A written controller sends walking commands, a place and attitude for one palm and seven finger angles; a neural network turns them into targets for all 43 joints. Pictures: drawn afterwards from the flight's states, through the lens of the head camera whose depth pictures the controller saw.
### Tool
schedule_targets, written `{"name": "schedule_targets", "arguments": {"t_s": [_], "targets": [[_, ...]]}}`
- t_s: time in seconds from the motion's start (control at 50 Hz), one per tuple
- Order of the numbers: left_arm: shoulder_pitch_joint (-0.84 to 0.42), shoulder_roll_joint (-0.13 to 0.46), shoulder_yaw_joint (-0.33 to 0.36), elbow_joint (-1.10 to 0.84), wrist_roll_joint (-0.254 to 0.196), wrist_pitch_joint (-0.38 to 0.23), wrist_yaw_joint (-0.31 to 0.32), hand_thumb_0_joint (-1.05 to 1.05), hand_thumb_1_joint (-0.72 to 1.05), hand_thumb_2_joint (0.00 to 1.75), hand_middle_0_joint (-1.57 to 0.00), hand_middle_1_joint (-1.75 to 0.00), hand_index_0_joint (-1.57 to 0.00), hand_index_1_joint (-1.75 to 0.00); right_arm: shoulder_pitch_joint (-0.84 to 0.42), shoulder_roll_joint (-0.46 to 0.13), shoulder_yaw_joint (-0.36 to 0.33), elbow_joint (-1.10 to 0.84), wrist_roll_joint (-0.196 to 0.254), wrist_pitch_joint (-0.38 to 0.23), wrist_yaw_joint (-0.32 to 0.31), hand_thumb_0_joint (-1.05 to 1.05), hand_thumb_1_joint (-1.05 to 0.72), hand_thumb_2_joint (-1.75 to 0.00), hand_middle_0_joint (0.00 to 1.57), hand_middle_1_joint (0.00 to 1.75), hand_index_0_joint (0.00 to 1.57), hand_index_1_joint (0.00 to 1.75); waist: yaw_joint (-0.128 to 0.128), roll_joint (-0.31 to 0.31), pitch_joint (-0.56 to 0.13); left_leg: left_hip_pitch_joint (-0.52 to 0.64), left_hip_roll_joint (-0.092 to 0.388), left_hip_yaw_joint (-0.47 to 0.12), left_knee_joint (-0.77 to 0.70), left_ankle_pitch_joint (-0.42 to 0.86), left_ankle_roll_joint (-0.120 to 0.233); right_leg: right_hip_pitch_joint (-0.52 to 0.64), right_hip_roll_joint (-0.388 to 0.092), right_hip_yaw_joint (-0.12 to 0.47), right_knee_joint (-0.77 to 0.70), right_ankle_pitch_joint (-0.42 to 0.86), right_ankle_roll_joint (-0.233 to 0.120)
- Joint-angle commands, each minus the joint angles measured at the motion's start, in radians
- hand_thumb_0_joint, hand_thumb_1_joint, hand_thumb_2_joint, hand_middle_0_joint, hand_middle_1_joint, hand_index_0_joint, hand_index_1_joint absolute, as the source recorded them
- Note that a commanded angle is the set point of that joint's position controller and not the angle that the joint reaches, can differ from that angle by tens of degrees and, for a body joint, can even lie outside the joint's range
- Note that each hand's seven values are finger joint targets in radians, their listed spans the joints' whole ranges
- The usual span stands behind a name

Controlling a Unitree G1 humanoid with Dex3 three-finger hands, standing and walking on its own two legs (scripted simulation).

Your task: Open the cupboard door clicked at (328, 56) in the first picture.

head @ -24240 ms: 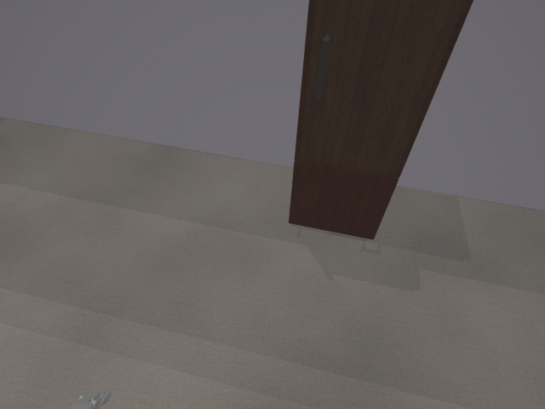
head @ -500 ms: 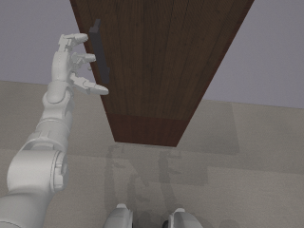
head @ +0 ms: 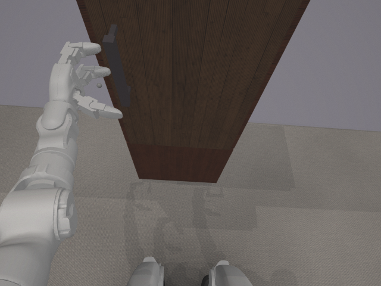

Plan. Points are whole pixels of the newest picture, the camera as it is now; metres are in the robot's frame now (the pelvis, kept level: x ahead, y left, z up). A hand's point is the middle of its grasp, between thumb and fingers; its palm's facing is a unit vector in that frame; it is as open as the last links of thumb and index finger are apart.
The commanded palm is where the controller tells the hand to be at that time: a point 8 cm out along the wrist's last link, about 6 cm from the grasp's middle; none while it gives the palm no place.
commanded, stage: move the hooked fingers beside the handle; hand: left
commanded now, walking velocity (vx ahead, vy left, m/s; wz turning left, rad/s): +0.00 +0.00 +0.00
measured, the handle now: (120, 70) +0.54 +0.15 +0.09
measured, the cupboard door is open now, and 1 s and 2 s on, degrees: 0 0 0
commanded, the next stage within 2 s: slide the fingers in behind the handle in 1.82 s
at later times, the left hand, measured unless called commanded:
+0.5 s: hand (97, 85) +0.49 +0.19 +0.09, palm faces -0.03 -1.00 -0.01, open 14.5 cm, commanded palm +0.47 +0.22 +0.09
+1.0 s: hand (85, 87) +0.48 +0.21 +0.09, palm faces -0.04 -1.00 -0.02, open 14.0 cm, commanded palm +0.46 +0.25 +0.09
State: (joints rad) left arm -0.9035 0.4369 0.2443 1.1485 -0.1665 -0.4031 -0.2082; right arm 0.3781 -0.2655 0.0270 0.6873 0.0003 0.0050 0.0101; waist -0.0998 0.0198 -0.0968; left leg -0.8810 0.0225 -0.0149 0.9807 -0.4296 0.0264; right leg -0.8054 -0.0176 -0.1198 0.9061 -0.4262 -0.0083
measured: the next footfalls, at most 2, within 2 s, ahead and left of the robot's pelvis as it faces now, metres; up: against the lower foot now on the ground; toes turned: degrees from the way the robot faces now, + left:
none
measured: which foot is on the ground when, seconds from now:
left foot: down 0.00-1.00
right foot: down 0.00-1.00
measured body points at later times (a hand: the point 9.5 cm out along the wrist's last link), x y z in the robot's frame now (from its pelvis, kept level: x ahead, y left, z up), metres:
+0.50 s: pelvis +0.01 +0.00 +0.00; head +0.11 +0.02 +0.44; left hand +0.49 +0.24 +0.09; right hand +0.03 -0.26 -0.11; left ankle +0.02 +0.10 -0.68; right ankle +0.00 -0.12 -0.68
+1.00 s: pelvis +0.01 +0.00 +0.01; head +0.11 +0.01 +0.45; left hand +0.48 +0.26 +0.10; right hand +0.03 -0.27 -0.10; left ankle +0.02 +0.10 -0.68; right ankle +0.00 -0.12 -0.68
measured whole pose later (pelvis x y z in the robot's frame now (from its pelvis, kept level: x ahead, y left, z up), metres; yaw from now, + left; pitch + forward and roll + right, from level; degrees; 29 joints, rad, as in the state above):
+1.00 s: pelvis +0.01 +0.00 +0.01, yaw -3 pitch +17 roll -3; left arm -0.76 0.54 0.42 1.11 -0.15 -0.39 -0.37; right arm 0.37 -0.27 0.04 0.63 0.02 0.06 -0.03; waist -0.13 0.02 -0.10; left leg -0.80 0.05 0.03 0.94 -0.44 0.02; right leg -0.75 0.01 -0.07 0.86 -0.41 -0.01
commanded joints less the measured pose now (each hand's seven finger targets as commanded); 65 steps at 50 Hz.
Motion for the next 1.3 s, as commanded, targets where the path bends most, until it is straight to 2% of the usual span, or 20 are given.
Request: {"name": "schedule_targets", "arguments": {"t_s": [0.0, 0.12, 0.2, 0.28, 0.32, 0.38, 0.5, 0.54, 0.6, 0.66, 0.68, 0.7, 0.82, 0.92, 0.96, 1.06, 1.1, 1.14, 1.22, 1.28], "targets": [[-0.474, 0.007, -0.088, -0.214, 0.049, -0.031, -0.064, 0.00, -0.50, 0.30, -0.30, -1.20, -0.30, -1.20, 0.149, -0.172, -0.067, -0.061, -0.002, -0.010, -0.010, 0.00, -0.90, -0.90, 0.20, 0.30, 0.20, 0.30, -0.108, 0.135, -0.414, 0.494, -0.001, -0.081, -0.119, 0.342, -0.010, -0.029, 0.064, 0.046, -0.102, 0.228, -0.023], [-0.475, 0.013, -0.085, -0.209, 0.043, -0.024, -0.070, 0.00, -0.50, 0.30, -0.30, -1.20, -0.30, -1.20, 0.144, -0.173, -0.065, -0.065, 0.000, -0.003, -0.012, 0.00, -0.90, -0.90, 0.20, 0.30, 0.20, 0.30, -0.112, 0.123, -0.373, 0.473, 0.000, -0.079, -0.127, 0.315, -0.010, -0.032, 0.066, 0.045, -0.107, 0.213, -0.021], [-0.427, 0.091, -0.017, -0.188, 0.043, -0.022, -0.073, 0.00, -0.50, 0.30, -0.30, -1.20, -0.30, -1.20, 0.150, -0.180, -0.065, -0.068, 0.002, 0.004, -0.016, 0.00, -0.90, -0.90, 0.20, 0.30, 0.20, 0.30, -0.097, 0.083, -0.385, 0.447, -0.002, -0.070, -0.124, 0.333, -0.005, 0.007, 0.066, 0.051, -0.108, 0.239, -0.021], [-0.424, 0.090, -0.014, -0.235, 0.040, -0.032, -0.082, 0.00, -0.50, 0.30, -0.30, -1.20, -0.30, -1.20, 0.148, -0.173, -0.066, -0.076, 0.000, 0.006, -0.015, 0.00, -0.90, -0.90, 0.20, 0.30, 0.20, 0.30, -0.082, 0.139, -0.433, 0.493, -0.002, -0.068, -0.117, 0.397, -0.008, 0.020, 0.066, 0.052, -0.099, 0.274, -0.022], [-0.386, 0.084, -0.016, -0.230, 0.036, -0.030, -0.087, 0.00, -0.50, 0.30, -0.30, -1.20, -0.30, -1.20, 0.145, -0.171, -0.065, -0.081, 0.002, 0.010, -0.014, 0.00, -0.90, -0.90, 0.20, 0.30, 0.20, 0.30, -0.081, 0.127, -0.425, 0.499, 0.002, -0.066, -0.118, 0.424, -0.010, 0.023, 0.068, 0.049, -0.102, 0.289, -0.020], [-0.348, 0.150, 0.044, -0.242, 0.026, -0.032, -0.092, 0.00, -0.50, 0.30, -0.30, -1.20, -0.30, -1.20, 0.144, -0.176, -0.065, -0.089, 0.004, 0.019, -0.015, 0.00, -0.90, -0.90, 0.20, 0.30, 0.20, 0.30, -0.060, 0.103, -0.442, 0.475, -0.002, -0.055, -0.117, 0.439, -0.006, 0.080, 0.069, 0.055, -0.101, 0.327, -0.019], [-0.325, 0.204, 0.084, -0.221, 0.026, -0.031, -0.101, 0.00, -0.50, 0.30, -0.30, -1.20, -0.30, -1.20, 0.125, -0.175, -0.058, -0.103, 0.010, 0.028, -0.024, 0.00, -0.90, -0.90, 0.20, 0.30, 0.20, 0.30, -0.056, 0.086, -0.377, 0.406, -0.006, -0.036, -0.129, 0.367, 0.002, 0.109, 0.067, 0.065, -0.112, 0.314, -0.016], [-0.302, 0.248, 0.118, -0.224, 0.022, -0.033, -0.105, 0.00, -0.50, 0.30, -0.30, -1.20, -0.30, -1.20, 0.128, -0.179, -0.057, -0.112, 0.010, 0.031, -0.029, 0.00, -0.90, -0.90, 0.20, 0.30, 0.20, 0.30, -0.047, 0.082, -0.388, 0.395, -0.008, -0.031, -0.127, 0.381, 0.005, 0.137, 0.068, 0.071, -0.109, 0.336, -0.017], [-0.300, 0.231, 0.104, -0.241, 0.017, -0.035, -0.120, 0.00, -0.50, 0.30, -0.30, -1.20, -0.30, -1.20, 0.120, -0.175, -0.056, -0.118, 0.013, 0.032, -0.030, 0.00, -0.90, -0.90, 0.20, 0.30, 0.20, 0.30, -0.047, 0.102, -0.399, 0.412, -0.005, -0.029, -0.132, 0.381, 0.002, 0.133, 0.067, 0.070, -0.111, 0.332, -0.015], [-0.294, 0.316, 0.175, -0.276, 0.006, -0.046, -0.124, 0.00, -0.50, 0.30, -0.30, -1.20, -0.30, -1.20, 0.127, -0.183, -0.060, -0.119, 0.013, 0.035, -0.037, 0.00, -0.90, -0.90, 0.20, 0.30, 0.20, 0.30, -0.032, 0.095, -0.445, 0.427, -0.002, -0.029, -0.127, 0.430, 0.002, 0.170, 0.067, 0.075, -0.106, 0.375, -0.013], [-0.294, 0.298, 0.162, -0.292, 0.000, -0.046, -0.128, 0.00, -0.50, 0.30, -0.30, -1.20, -0.30, -1.20, 0.119, -0.178, -0.056, -0.125, 0.013, 0.034, -0.037, 0.00, -0.90, -0.90, 0.20, 0.30, 0.20, 0.30, -0.033, 0.118, -0.451, 0.433, -0.004, -0.024, -0.129, 0.435, 0.001, 0.178, 0.068, 0.077, -0.108, 0.383, -0.012], [-0.273, 0.332, 0.197, -0.284, -0.005, -0.046, -0.127, 0.00, -0.50, 0.30, -0.30, -1.20, -0.30, -1.20, 0.119, -0.180, -0.055, -0.128, 0.014, 0.035, -0.038, 0.00, -0.90, -0.90, 0.20, 0.30, 0.20, 0.30, -0.020, 0.086, -0.448, 0.409, -0.005, -0.022, -0.131, 0.421, 0.002, 0.206, 0.068, 0.079, -0.108, 0.387, -0.012], [-0.271, 0.386, 0.225, -0.287, 0.006, -0.052, -0.129, 0.00, -0.50, 0.30, -0.30, -1.20, -0.30, -1.20, 0.114, -0.182, -0.052, -0.131, 0.016, 0.037, -0.046, 0.00, -0.90, -0.90, 0.20, 0.30, 0.20, 0.30, -0.024, 0.105, -0.417, 0.380, -0.006, -0.016, -0.139, 0.389, 0.005, 0.212, 0.067, 0.086, -0.114, 0.373, -0.009], [-0.261, 0.353, 0.192, -0.250, -0.007, -0.042, -0.165, 0.00, -0.50, 0.30, -0.30, -1.20, -0.30, -1.20, 0.111, -0.184, -0.051, -0.131, 0.019, 0.037, -0.052, 0.00, -0.90, -0.90, 0.20, 0.30, 0.20, 0.30, -0.042, 0.088, -0.395, 0.369, -0.005, -0.009, -0.141, 0.367, 0.009, 0.210, 0.067, 0.090, -0.125, 0.369, -0.006], [-0.257, 0.382, 0.214, -0.252, -0.014, -0.041, -0.185, 0.00, -0.50, 0.30, -0.30, -1.20, -0.30, -1.20, 0.116, -0.190, -0.053, -0.128, 0.019, 0.037, -0.054, 0.00, -0.90, -0.90, 0.20, 0.30, 0.20, 0.30, -0.035, 0.105, -0.420, 0.392, -0.003, -0.013, -0.136, 0.395, 0.007, 0.207, 0.067, 0.089, -0.120, 0.381, -0.009], [-0.277, 0.300, 0.151, -0.241, -0.030, -0.032, -0.207, 0.00, -0.50, 0.30, -0.30, -1.20, -0.30, -1.20, 0.117, -0.189, -0.056, -0.123, 0.018, 0.032, -0.054, 0.00, -0.90, -0.90, 0.20, 0.30, 0.20, 0.30, -0.054, 0.094, -0.386, 0.413, 0.002, -0.025, -0.137, 0.375, 0.005, 0.141, 0.070, 0.076, -0.126, 0.332, -0.009], [-0.299, 0.311, 0.156, -0.233, -0.028, -0.030, -0.197, 0.00, -0.50, 0.30, -0.30, -1.20, -0.30, -1.20, 0.119, -0.192, -0.057, -0.115, 0.018, 0.031, -0.057, 0.00, -0.90, -0.90, 0.20, 0.30, 0.20, 0.30, -0.062, 0.086, -0.377, 0.403, 0.002, -0.028, -0.137, 0.352, 0.005, 0.127, 0.069, 0.077, -0.127, 0.310, -0.008], [-0.312, 0.372, 0.202, -0.252, -0.023, -0.040, -0.182, 0.00, -0.50, 0.30, -0.30, -1.20, -0.30, -1.20, 0.124, -0.198, -0.057, -0.116, 0.015, 0.030, -0.058, 0.00, -0.90, -0.90, 0.20, 0.30, 0.20, 0.30, -0.045, 0.104, -0.402, 0.403, 0.000, -0.031, -0.133, 0.367, 0.004, 0.145, 0.068, 0.079, -0.116, 0.316, -0.013], [-0.346, 0.366, 0.187, -0.238, 0.003, -0.043, -0.154, 0.00, -0.50, 0.30, -0.30, -1.20, -0.30, -1.20, 0.116, -0.191, -0.051, -0.118, 0.014, 0.025, -0.055, 0.00, -0.90, -0.90, 0.20, 0.30, 0.20, 0.30, -0.053, 0.121, -0.377, 0.381, 0.000, -0.033, -0.135, 0.313, 0.002, 0.116, 0.065, 0.081, -0.118, 0.265, -0.009], [-0.381, 0.408, 0.202, -0.244, 0.023, -0.050, -0.139, 0.00, -0.50, 0.30, -0.30, -1.20, -0.30, -1.20, 0.124, -0.195, -0.050, -0.117, 0.013, 0.025, -0.057, 0.00, -0.90, -0.90, 0.20, 0.30, 0.20, 0.30, -0.055, 0.140, -0.407, 0.389, 0.002, -0.041, -0.131, 0.328, 0.000, 0.114, 0.065, 0.081, -0.107, 0.269, -0.010]]}}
